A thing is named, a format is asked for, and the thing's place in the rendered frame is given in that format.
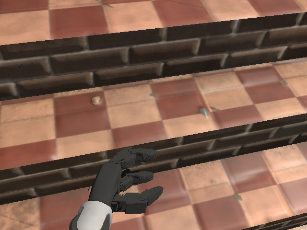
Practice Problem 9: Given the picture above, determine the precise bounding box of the robot left forearm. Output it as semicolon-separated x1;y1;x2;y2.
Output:
69;200;113;230

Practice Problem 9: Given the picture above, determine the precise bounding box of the left robot hand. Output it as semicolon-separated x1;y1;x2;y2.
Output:
88;146;164;215

